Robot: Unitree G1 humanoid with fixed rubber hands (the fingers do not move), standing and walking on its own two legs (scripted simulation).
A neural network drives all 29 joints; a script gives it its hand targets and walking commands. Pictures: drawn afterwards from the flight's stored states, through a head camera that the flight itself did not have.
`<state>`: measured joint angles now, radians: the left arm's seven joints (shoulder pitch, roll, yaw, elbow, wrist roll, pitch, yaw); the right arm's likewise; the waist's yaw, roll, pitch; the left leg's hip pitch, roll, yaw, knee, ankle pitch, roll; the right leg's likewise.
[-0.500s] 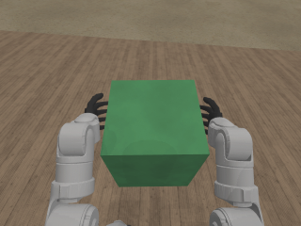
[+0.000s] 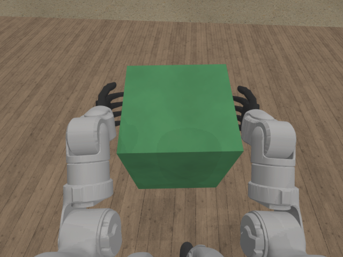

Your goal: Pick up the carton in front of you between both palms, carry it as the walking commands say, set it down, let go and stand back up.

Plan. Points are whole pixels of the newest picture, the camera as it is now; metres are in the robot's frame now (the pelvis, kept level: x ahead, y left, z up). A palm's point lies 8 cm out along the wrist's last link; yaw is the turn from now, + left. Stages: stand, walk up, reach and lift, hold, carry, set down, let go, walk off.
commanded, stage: carry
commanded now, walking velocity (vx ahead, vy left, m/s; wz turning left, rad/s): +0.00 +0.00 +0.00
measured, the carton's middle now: (177, 134) +0.39 +0.00 +0.03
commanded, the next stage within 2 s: none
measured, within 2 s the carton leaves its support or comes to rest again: neither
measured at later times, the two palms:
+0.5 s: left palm (114, 72) +0.55 +0.17 +0.07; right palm (226, 77) +0.54 -0.13 +0.07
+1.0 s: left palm (124, 68) +0.55 +0.13 +0.09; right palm (240, 69) +0.54 -0.17 +0.09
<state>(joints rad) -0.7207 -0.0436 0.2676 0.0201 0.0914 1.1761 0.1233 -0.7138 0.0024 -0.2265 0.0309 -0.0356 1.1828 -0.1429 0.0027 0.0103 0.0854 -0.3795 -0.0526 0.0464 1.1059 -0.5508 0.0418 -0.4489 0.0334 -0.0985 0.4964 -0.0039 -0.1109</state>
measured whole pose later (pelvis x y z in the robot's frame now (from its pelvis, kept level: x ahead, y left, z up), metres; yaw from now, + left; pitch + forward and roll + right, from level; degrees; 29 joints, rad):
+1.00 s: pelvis +0.19 -0.01 -0.02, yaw -1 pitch +4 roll +0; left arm -0.67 0.01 0.20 0.15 0.04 1.21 0.13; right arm -0.67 0.00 -0.19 0.13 -0.05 1.23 -0.13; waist 0.00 0.00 -0.03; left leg -0.41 0.01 0.08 0.60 -0.12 0.05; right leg -0.36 0.01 -0.07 0.68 -0.25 -0.04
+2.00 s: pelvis +0.14 -0.03 -0.02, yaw -1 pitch +2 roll +0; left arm -0.70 0.02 0.20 0.22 0.04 1.24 0.13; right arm -0.70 -0.01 -0.19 0.20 -0.05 1.26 -0.13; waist 0.01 0.01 -0.04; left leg -0.41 0.04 0.08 0.53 -0.01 0.02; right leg -0.38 0.02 -0.10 0.64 -0.16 -0.08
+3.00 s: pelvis +0.14 -0.03 -0.02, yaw -1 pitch +2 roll +0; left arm -0.70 0.02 0.20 0.23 0.05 1.23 0.12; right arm -0.70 -0.01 -0.19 0.21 -0.05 1.26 -0.13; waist 0.01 0.01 -0.04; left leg -0.42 0.05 0.08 0.53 0.00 0.02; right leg -0.39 0.01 -0.11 0.65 -0.15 -0.08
